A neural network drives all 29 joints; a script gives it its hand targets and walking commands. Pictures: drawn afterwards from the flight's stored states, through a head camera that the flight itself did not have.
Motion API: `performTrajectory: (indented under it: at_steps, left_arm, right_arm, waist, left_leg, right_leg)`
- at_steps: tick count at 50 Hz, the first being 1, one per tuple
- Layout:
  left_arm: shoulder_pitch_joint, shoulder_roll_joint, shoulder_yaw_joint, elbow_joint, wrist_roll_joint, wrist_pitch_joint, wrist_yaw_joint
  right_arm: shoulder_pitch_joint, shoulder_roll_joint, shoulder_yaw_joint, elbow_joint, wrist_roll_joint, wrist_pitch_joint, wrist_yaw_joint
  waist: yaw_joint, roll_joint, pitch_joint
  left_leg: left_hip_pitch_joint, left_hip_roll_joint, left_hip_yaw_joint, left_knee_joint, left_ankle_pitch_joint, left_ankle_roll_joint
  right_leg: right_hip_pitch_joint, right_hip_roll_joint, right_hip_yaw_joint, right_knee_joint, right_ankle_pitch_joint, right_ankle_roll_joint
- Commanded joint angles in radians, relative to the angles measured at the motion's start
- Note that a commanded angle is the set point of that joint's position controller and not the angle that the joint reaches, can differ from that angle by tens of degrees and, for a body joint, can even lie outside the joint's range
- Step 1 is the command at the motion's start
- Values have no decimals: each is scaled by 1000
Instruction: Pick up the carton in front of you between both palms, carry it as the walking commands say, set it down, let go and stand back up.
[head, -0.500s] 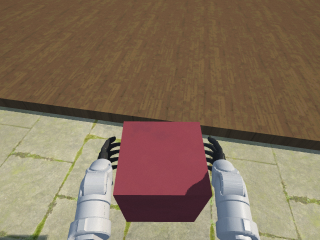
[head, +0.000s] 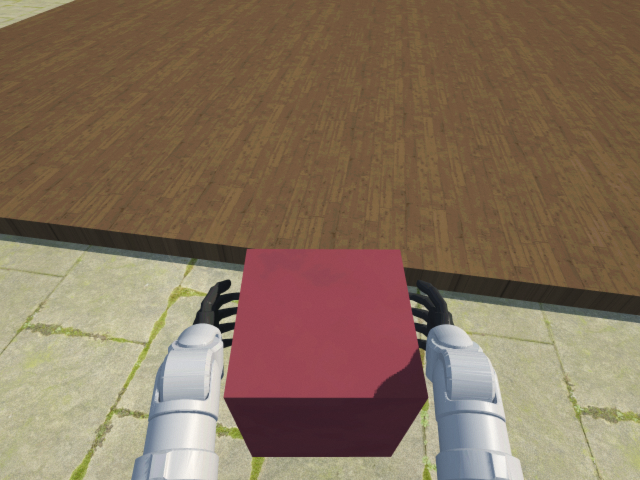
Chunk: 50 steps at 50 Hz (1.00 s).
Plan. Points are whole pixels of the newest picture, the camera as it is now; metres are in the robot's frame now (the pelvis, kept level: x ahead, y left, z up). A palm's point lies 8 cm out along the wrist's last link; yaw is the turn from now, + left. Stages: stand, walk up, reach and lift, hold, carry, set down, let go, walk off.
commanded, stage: hold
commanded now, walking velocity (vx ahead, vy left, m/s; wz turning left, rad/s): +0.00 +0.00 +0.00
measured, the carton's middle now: (322, 358) +0.29 +0.00 -0.02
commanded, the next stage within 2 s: carry in 1.20 s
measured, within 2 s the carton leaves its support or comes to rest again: neither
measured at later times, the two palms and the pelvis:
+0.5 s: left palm (207, 336) +0.28 +0.15 +0.05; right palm (438, 336) +0.28 -0.15 +0.05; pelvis -0.01 +0.00 +0.00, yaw +0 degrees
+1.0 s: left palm (207, 336) +0.28 +0.15 +0.04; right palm (437, 336) +0.28 -0.15 +0.05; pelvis +0.00 +0.00 +0.00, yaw +0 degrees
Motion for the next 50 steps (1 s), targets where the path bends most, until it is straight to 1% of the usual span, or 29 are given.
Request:
performTrajectory:
  at_steps: [1, 5, 6, 7, 10, 11, 13, 18, 21, 23, 24, 26, 28, 29, 30, 31, 32, 34, 35, 36, 37, 38, 40, 41, 42, 44, 48, 49, 50]
  left_arm:
    - [-471, -893, -505, -36, -215, -21, -202]
    - [-522, -892, -499, -28, -216, -29, -208]
    - [-517, -921, -504, 1, -222, -26, -206]
    - [-536, -905, -494, -10, -212, -27, -209]
    - [-588, -913, -498, 15, -221, -33, -218]
    - [-580, -925, -508, 24, -223, -31, -219]
    - [-574, -914, -495, 28, -213, -33, -218]
    - [-556, -928, -492, 32, -208, -22, -218]
    - [-549, -918, -492, 37, -219, -26, -215]
    - [-557, -918, -493, 14, -208, -26, -212]
    - [-561, -919, -484, 9, -210, -25, -213]
    - [-517, -914, -496, -3, -211, -24, -209]
    - [-499, -919, -494, 9, -222, -23, -209]
    - [-502, -915, -487, 11, -210, -22, -210]
    - [-519, -911, -508, -17, -222, -23, -212]
    - [-515, -913, -519, -14, -234, -23, -211]
    - [-495, -906, -497, 0, -222, -23, -210]
    - [-501, -914, -510, -31, -231, -27, -211]
    - [-492, -904, -511, -27, -224, -21, -210]
    - [-494, -907, -515, -43, -229, -21, -212]
    - [-492, -909, -501, -30, -219, -21, -211]
    - [-481, -914, -515, -25, -233, -21, -208]
    - [-485, -895, -513, -64, -224, -20, -204]
    - [-464, -905, -490, -13, -214, -16, -204]
    - [-446, -908, -513, -34, -232, -18, -204]
    - [-439, -892, -512, -45, -224, -18, -206]
    - [-469, -896, -535, -81, -236, -22, -204]
    - [-442, -899, -530, -72, -238, -18, -202]
    - [-445, -882, -514, -64, -221, -16, -204]
  right_arm:
    - [-478, 854, 518, -47, 228, -25, 213]
    - [-542, 883, 520, -34, 240, -31, 224]
    - [-537, 883, 519, -15, 239, -30, 226]
    - [-550, 888, 512, -17, 230, -29, 227]
    - [-577, 907, 506, 23, 233, -32, 227]
    - [-582, 897, 509, 2, 242, -40, 230]
    - [-597, 913, 507, 28, 235, -37, 232]
    - [-565, 876, 486, 24, 216, -31, 230]
    - [-552, 890, 489, 43, 219, -29, 232]
    - [-566, 890, 492, 21, 227, -36, 235]
    - [-555, 880, 488, 15, 214, -34, 236]
    - [-539, 892, 514, 0, 237, -32, 236]
    - [-523, 876, 508, -9, 224, -31, 230]
    - [-532, 883, 515, -11, 233, -34, 231]
    - [-516, 878, 506, -18, 226, -35, 229]
    - [-514, 880, 511, -19, 233, -34, 226]
    - [-508, 883, 514, -14, 234, -31, 225]
    - [-497, 891, 531, -30, 236, -29, 226]
    - [-509, 884, 519, -16, 231, -29, 229]
    - [-488, 880, 521, -47, 231, -33, 228]
    - [-503, 875, 519, -32, 228, -31, 227]
    - [-498, 878, 529, -47, 239, -31, 228]
    - [-481, 872, 515, -46, 235, -31, 227]
    - [-482, 865, 514, -30, 227, -29, 223]
    - [-457, 873, 520, -45, 232, -29, 224]
    - [-449, 882, 520, -45, 238, -24, 221]
    - [-458, 866, 528, -57, 233, -28, 218]
    - [-438, 884, 536, -58, 241, -23, 217]
    - [-461, 871, 534, -80, 242, -26, 216]
  waist:
    - [-5, -4, -194]
    - [15, -15, -208]
    - [0, -5, -182]
    - [12, -7, -190]
    - [2, -2, -196]
    - [-16, 27, -183]
    - [15, -17, -214]
    - [-11, 9, -204]
    - [-3, -9, -206]
    - [8, 17, -215]
    - [-4, -1, -211]
    - [17, 5, -231]
    - [1, -19, -225]
    - [11, 9, -220]
    - [-10, 24, -212]
    - [-10, -2, -243]
    - [10, 3, -257]
    - [0, -6, -213]
    - [14, -8, -225]
    - [-11, -9, -226]
    - [16, -6, -229]
    - [-7, -6, -240]
    - [8, 8, -250]
    - [10, 8, -207]
    - [-8, -16, -224]
    - [8, -8, -227]
    - [-6, 2, -253]
    - [8, -13, -229]
    - [9, 19, -241]
  left_leg:
    - [56, -68, -13, -35, 96, 3]
    - [28, -65, -13, -43, 11, 12]
    - [5, -64, -11, -30, -7, 13]
    - [13, -58, -14, -39, -20, 15]
    - [5, -64, -1, -24, -69, 13]
    - [15, -66, 5, -27, -52, 7]
    - [18, -61, -8, -20, -28, 12]
    - [33, -64, -2, -28, 10, 3]
    - [41, -63, -13, -33, 19, 6]
    - [38, -66, -2, -31, 34, 0]
    - [45, -63, -8, -30, 47, 1]
    - [60, -65, -7, -35, 92, 1]
    - [62, -68, -9, -27, 95, 1]
    - [60, -71, -5, -37, 85, 0]
    - [45, -69, -7, -36, 105, -4]
    - [66, -66, -12, -35, 116, -1]
    - [69, -71, -5, -35, 107, -5]
    - [49, -72, -8, -28, 116, -2]
    - [74, -67, -16, -29, 114, 3]
    - [59, -71, -11, -31, 102, -2]
    - [46, -74, -6, -30, 93, -3]
    - [66, -70, -12, -39, 110, 1]
    - [78, -72, -8, -36, 139, -4]
    - [39, -76, -8, -30, 128, -4]
    - [59, -72, -10, -32, 130, -2]
    - [56, -76, -8, -36, 130, -2]
    - [80, -73, -12, -33, 154, -5]
    - [68, -69, -16, -33, 150, 3]
    - [63, -73, -10, -38, 145, -2]
  right_leg:
    - [-11, 72, 6, -53, 89, -2]
    - [-18, 76, -2, -38, 26, 2]
    - [-16, 68, 5, -38, 4, -6]
    - [-30, 73, -4, -35, -12, -7]
    - [-30, 65, 2, -45, -57, -9]
    - [-56, 64, 1, -42, -42, -11]
    - [-34, 72, -4, -35, -32, -5]
    - [-21, 67, 2, -43, 8, -10]
    - [-30, 75, -4, -42, 11, -6]
    - [-21, 71, 0, -38, 30, -5]
    - [-33, 76, -5, -42, 27, -8]
    - [-24, 70, 4, -40, 82, -3]
    - [-13, 79, 1, -40, 82, -1]
    - [-28, 74, 5, -43, 85, 0]
    - [-14, 76, 4, -40, 99, -7]
    - [2, 80, 3, -38, 112, -3]
    - [14, 74, 5, -43, 105, -1]
    - [-17, 73, 10, -49, 109, -3]
    - [-26, 76, 5, -44, 87, 0]
    - [-15, 75, 9, -49, 89, -5]
    - [1, 71, 10, -49, 89, -2]
    - [-10, 79, 7, -42, 108, 1]
    - [-5, 77, 3, -46, 116, -1]
    - [-4, 69, 15, -48, 123, -5]
    - [-3, 78, 13, -45, 128, 0]
    - [7, 76, 12, -49, 134, 3]
    - [0, 79, 14, -46, 143, -1]
    - [-6, 76, 13, -47, 143, 1]
    - [11, 73, 10, -44, 146, 1]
